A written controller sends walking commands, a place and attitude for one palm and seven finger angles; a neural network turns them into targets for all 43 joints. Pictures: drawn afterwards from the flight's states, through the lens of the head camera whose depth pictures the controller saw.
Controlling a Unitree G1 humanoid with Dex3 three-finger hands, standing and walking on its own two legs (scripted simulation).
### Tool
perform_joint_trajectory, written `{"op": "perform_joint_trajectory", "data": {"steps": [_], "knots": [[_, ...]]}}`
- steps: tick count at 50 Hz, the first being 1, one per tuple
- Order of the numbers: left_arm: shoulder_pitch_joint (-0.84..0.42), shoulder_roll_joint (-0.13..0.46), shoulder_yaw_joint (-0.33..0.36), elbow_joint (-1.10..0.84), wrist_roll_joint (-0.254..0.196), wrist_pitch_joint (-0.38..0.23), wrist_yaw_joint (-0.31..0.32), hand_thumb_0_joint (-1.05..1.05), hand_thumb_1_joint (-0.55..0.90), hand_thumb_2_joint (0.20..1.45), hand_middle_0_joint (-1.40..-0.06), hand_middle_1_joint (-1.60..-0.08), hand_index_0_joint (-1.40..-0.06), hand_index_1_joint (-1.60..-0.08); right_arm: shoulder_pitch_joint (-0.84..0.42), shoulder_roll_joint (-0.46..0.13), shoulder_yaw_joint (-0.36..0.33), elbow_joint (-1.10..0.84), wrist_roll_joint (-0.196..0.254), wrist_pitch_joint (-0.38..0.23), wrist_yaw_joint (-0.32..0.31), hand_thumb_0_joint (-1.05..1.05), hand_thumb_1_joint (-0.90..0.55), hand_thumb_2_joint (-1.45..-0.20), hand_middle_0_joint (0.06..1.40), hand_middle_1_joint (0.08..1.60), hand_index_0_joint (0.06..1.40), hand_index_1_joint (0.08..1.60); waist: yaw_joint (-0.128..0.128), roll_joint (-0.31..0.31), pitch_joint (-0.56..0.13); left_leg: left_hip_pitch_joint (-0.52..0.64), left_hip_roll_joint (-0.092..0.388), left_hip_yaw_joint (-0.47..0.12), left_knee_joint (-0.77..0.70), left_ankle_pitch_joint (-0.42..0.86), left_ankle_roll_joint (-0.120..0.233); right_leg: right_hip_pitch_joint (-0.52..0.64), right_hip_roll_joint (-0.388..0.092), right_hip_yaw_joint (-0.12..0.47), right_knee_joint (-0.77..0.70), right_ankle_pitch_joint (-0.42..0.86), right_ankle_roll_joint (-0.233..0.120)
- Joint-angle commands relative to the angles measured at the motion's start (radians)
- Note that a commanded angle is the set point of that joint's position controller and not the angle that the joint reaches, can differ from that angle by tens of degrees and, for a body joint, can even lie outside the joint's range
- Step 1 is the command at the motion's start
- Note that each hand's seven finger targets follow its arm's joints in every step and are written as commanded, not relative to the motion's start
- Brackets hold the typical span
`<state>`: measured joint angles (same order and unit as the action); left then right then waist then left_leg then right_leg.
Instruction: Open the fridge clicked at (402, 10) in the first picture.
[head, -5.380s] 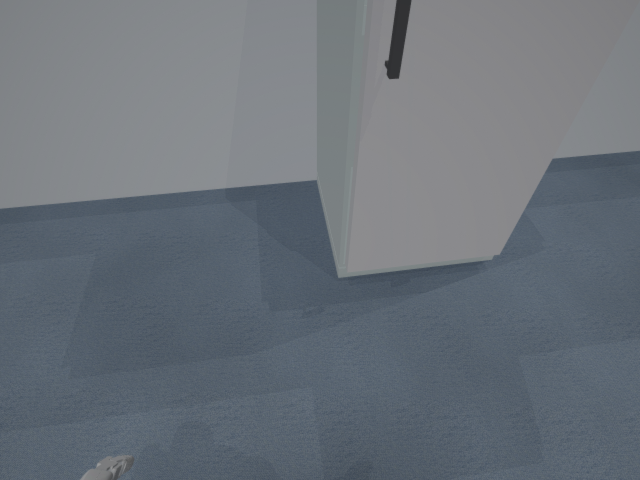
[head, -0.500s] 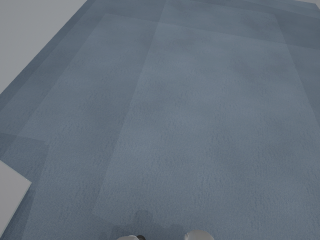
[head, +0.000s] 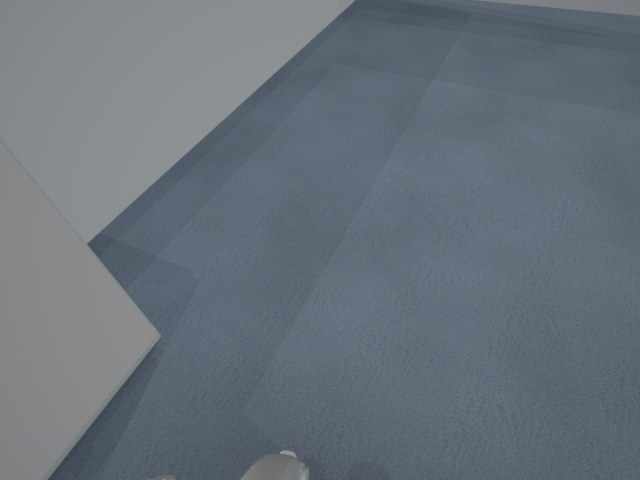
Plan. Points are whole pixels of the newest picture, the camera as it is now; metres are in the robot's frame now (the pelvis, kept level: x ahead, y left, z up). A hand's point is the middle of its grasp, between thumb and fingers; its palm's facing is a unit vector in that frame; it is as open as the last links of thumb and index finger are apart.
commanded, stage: turn to face it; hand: left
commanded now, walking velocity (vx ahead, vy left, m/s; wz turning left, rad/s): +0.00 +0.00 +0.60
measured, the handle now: out of the picture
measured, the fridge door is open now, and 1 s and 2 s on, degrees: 0 0 0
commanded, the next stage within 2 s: take the last steps up to it in 1.76 s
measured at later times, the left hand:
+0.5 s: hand out of the picture -0.04 +0.28 -0.18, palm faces +0.36 -0.89 -0.26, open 7.4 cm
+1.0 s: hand out of the picture +0.02 +0.23 -0.13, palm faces +0.56 -0.76 -0.32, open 7.4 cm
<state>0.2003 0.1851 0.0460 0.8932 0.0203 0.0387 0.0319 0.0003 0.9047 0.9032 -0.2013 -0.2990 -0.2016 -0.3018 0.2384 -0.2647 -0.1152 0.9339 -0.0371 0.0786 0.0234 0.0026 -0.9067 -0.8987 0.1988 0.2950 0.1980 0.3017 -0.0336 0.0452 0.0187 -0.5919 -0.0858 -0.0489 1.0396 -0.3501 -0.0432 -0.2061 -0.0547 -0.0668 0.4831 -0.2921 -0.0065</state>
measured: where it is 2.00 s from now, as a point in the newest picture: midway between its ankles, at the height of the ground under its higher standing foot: outside the picture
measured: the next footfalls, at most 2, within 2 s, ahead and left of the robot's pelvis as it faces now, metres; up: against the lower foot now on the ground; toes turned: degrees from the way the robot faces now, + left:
left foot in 0.34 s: -0.01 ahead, +0.16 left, +0.00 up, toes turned +21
right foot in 0.82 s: +0.13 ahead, -0.05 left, +0.00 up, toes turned +28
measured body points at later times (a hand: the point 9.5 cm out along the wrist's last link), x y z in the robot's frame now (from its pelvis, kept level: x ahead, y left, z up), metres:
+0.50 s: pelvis +0.00 +0.05 -0.01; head +0.04 +0.10 +0.44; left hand -0.06 +0.33 -0.16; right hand +0.20 -0.15 -0.13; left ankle -0.05 +0.14 -0.74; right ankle +0.01 -0.11 -0.66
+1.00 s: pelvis +0.04 +0.00 +0.00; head +0.09 -0.02 +0.45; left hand -0.01 +0.27 -0.11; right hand +0.22 -0.19 -0.17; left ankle -0.09 +0.11 -0.64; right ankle +0.09 -0.07 -0.74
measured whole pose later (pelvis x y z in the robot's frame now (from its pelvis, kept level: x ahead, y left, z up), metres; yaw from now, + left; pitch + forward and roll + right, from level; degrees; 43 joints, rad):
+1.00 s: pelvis +0.04 +0.00 +0.00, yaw +38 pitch -1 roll +3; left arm 0.17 0.17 0.02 0.85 0.02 0.01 0.02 0.00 0.90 0.90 -0.20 -0.30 -0.20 -0.30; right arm 0.24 -0.28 -0.10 0.95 -0.03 0.08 0.03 0.00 -0.91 -0.90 0.20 0.29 0.20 0.30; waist -0.05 0.07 0.06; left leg -0.50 -0.01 -0.03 1.21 -0.37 -0.06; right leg -0.22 -0.10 -0.15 0.53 -0.29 -0.03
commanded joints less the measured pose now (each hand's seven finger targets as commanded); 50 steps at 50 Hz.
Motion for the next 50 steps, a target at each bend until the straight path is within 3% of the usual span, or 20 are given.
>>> {"op": "perform_joint_trajectory", "data": {"steps": [1,6,12,15,16,17,18,19,20,22,24,34,38,39,40,41,42,44,46,50], "knots": [[-0.062,0.152,0.034,-0.091,-0.004,-0.052,0.005,0.0,0.9,0.9,-0.2,-0.3,-0.2,-0.3,0.015,-0.056,-0.01,-0.063,0.012,-0.019,0.008,0.0,-0.9,-0.9,0.2,0.3,0.2,0.3,-0.012,-0.18,0.04,-0.053,0.09,0.033,0.184,0.053,-0.036,0.017,-0.223,0.063,-0.189,0.218,-0.064],[0.091,0.186,0.04,-0.041,0.004,-0.05,0.003,0.0,0.9,0.9,-0.2,-0.3,-0.2,-0.3,-0.117,-0.056,0.005,-0.097,0.012,-0.016,0.006,0.0,-0.9,-0.9,0.2,0.3,0.2,0.3,0.067,-0.232,0.02,-0.052,0.123,0.07,0.046,-0.022,-0.057,0.154,-0.282,0.05,-0.143,0.387,-0.094],[0.121,0.241,0.059,-0.028,0.014,-0.038,-0.001,0.0,0.9,0.9,-0.2,-0.3,-0.2,-0.3,-0.172,-0.039,0.031,-0.112,0.023,-0.032,0.007,0.0,-0.9,-0.9,0.2,0.3,0.2,0.3,0.095,-0.31,-0.031,0.125,0.114,0.159,-0.273,-0.09,-0.029,0.187,-0.311,-0.026,-0.038,0.601,-0.095],[0.092,0.249,0.067,-0.027,0.005,-0.033,-0.006,0.0,0.9,0.9,-0.2,-0.3,-0.2,-0.3,-0.089,-0.067,0.027,-0.096,0.022,-0.048,0.001,0.0,-0.9,-0.9,0.2,0.3,0.2,0.3,0.048,-0.28,-0.09,0.299,0.095,0.186,-0.523,0.064,-0.003,0.16,-0.294,-0.098,0.099,0.597,-0.042],[0.081,0.241,0.063,-0.03,-0.005,-0.03,-0.009,0.0,0.9,0.9,-0.2,-0.3,-0.2,-0.3,-0.014,-0.113,0.014,-0.078,0.019,-0.057,0.002,0.0,-0.9,-0.9,0.2,0.3,0.2,0.3,0.005,-0.169,-0.141,0.473,0.118,0.141,-0.645,0.241,0.014,0.065,-0.274,-0.127,0.256,0.513,0.002],[0.075,0.181,0.057,-0.07,-0.013,-0.029,-0.016,0.0,0.9,0.9,-0.2,-0.3,-0.2,-0.3,0.056,-0.231,-0.016,-0.07,0.014,-0.07,-0.006,0.0,-0.9,-0.9,0.2,0.3,0.2,0.3,-0.04,0.134,-0.205,0.708,0.363,-0.167,-0.658,0.603,0.119,-0.231,-0.149,-0.153,0.481,0.043,0.08],[0.019,0.136,0.034,-0.109,-0.01,-0.024,-0.015,0.0,0.9,0.9,-0.2,-0.3,-0.2,-0.3,0.117,-0.298,-0.03,-0.05,0.029,-0.065,-0.014,0.0,-0.9,-0.9,0.2,0.3,0.2,0.3,-0.066,0.268,-0.221,0.756,0.52,-0.328,-0.618,1.042,0.239,-0.403,-0.08,-0.059,0.632,-0.393,0.108],[-0.007,0.164,0.04,-0.113,-0.004,-0.014,-0.009,0.0,0.9,0.9,-0.2,-0.3,-0.2,-0.3,0.127,-0.273,-0.022,-0.036,0.027,-0.058,-0.017,0.0,-0.9,-0.9,0.2,0.3,0.2,0.3,-0.064,0.152,-0.206,0.705,0.52,-0.229,-0.594,0.964,0.272,-0.391,-0.102,0.004,0.693,-0.364,0.091],[-0.035,0.143,0.04,-0.098,-0.002,-0.009,-0.007,0.0,0.9,0.9,-0.2,-0.3,-0.2,-0.3,0.087,-0.23,-0.016,-0.039,0.022,-0.066,-0.028,0.0,-0.9,-0.9,0.2,0.3,0.2,0.3,-0.058,0.189,-0.163,0.656,0.455,-0.222,-0.613,0.927,0.249,-0.425,-0.106,0.02,0.713,-0.3,0.098],[-0.041,0.155,0.049,-0.075,-0.005,-0.012,-0.016,0.0,0.9,0.9,-0.2,-0.3,-0.2,-0.3,-0.027,-0.182,0.003,-0.074,0.017,-0.067,-0.037,0.0,-0.9,-0.9,0.2,0.3,0.2,0.3,-0.016,0.151,-0.079,0.532,0.366,-0.15,-0.623,0.808,0.202,-0.393,-0.096,0.047,0.72,-0.19,0.104],[-0.005,0.152,0.049,-0.061,-0.005,-0.012,-0.023,0.0,0.9,0.9,-0.2,-0.3,-0.2,-0.3,-0.067,-0.167,0.011,-0.085,0.017,-0.073,-0.036,0.0,-0.9,-0.9,0.2,0.3,0.2,0.3,0.015,0.129,-0.075,0.513,0.314,-0.118,-0.631,0.779,0.179,-0.36,-0.073,0.04,0.684,-0.132,0.11],[-0.104,0.14,0.036,-0.119,-0.013,-0.014,-0.013,0.0,0.9,0.9,-0.2,-0.3,-0.2,-0.3,-0.02,-0.171,0.0,-0.087,0.01,-0.064,-0.031,0.0,-0.9,-0.9,0.2,0.3,0.2,0.3,-0.004,0.118,-0.064,0.478,0.3,-0.265,-0.628,0.673,0.214,-0.272,-0.011,0.059,0.397,-0.141,0.112],[-0.039,0.142,0.035,-0.116,-0.021,-0.03,-0.009,0.0,0.9,0.9,-0.2,-0.3,-0.2,-0.3,-0.056,-0.173,-0.007,-0.1,0.012,-0.06,-0.031,0.0,-0.9,-0.9,0.2,0.3,0.2,0.3,0.032,0.111,-0.086,0.399,0.263,-0.311,-0.554,0.697,0.184,-0.074,0.034,0.042,0.134,-0.037,0.093],[0.008,0.154,0.039,-0.103,-0.021,-0.039,-0.008,0.0,0.9,0.9,-0.2,-0.3,-0.2,-0.3,-0.068,-0.163,-0.006,-0.105,0.018,-0.059,-0.029,0.0,-0.9,-0.9,0.2,0.3,0.2,0.3,0.058,0.088,-0.1,0.324,0.231,-0.296,-0.506,0.588,0.148,0.048,0.017,0.046,-0.011,0.087,0.09],[0.053,0.21,0.051,-0.096,-0.012,-0.052,-0.003,0.0,0.9,0.9,-0.2,-0.3,-0.2,-0.3,-0.052,-0.117,0.001,-0.11,0.027,-0.062,-0.024,0.0,-0.9,-0.9,0.2,0.3,0.2,0.3,0.077,-0.057,-0.134,0.185,0.156,-0.237,-0.4,0.356,0.082,0.23,-0.102,0.145,-0.128,0.199,0.061],[0.076,0.317,0.071,-0.094,0.006,-0.059,0.008,0.0,0.9,0.9,-0.2,-0.3,-0.2,-0.3,-0.026,-0.045,0.013,-0.132,0.032,-0.064,-0.021,0.0,-0.9,-0.9,0.2,0.3,0.2,0.3,0.082,-0.364,-0.167,-0.009,-0.002,-0.044,-0.144,-0.195,-0.005,0.351,-0.405,0.436,-0.155,0.427,-0.057],[0.093,0.315,0.063,-0.095,-0.003,-0.052,0.009,0.0,0.9,0.9,-0.2,-0.3,-0.2,-0.3,-0.032,-0.098,0.0,-0.133,0.023,-0.054,-0.026,0.0,-0.9,-0.9,0.2,0.3,0.2,0.3,0.084,-0.296,-0.164,0.016,0.035,-0.055,0.047,-0.295,-0.002,0.225,-0.475,0.421,-0.142,0.489,-0.14],[-0.032,0.23,0.049,-0.117,-0.006,-0.052,0.009,0.0,0.9,0.9,-0.2,-0.3,-0.2,-0.3,-0.018,-0.095,-0.006,-0.087,0.016,-0.033,-0.014,0.0,-0.9,-0.9,0.2,0.3,0.2,0.3,0.031,-0.244,-0.056,0.028,0.083,-0.057,0.203,-0.155,-0.006,0.066,-0.361,0.292,-0.184,0.264,-0.12],[-0.086,0.178,0.03,-0.128,-0.007,-0.05,0.005,0.0,0.9,0.9,-0.2,-0.3,-0.2,-0.3,-0.004,-0.082,-0.004,-0.06,0.014,-0.023,0.002,0.0,-0.9,-0.9,0.2,0.3,0.2,0.3,-0.001,-0.2,0.013,0.028,0.106,-0.017,0.239,-0.04,-0.02,0.005,-0.275,0.13,-0.17,0.269,-0.079],[-0.012,0.173,0.029,-0.104,-0.004,-0.055,0.004,0.0,0.9,0.9,-0.2,-0.3,-0.2,-0.3,-0.01,-0.07,0.005,-0.052,0.013,-0.012,0.007,0.0,-0.9,-0.9,0.2,0.3,0.2,0.3,0.023,-0.251,0.002,0.011,0.118,0.022,0.2,0.016,-0.043,0.07,-0.258,0.032,-0.17,0.295,-0.072]]}}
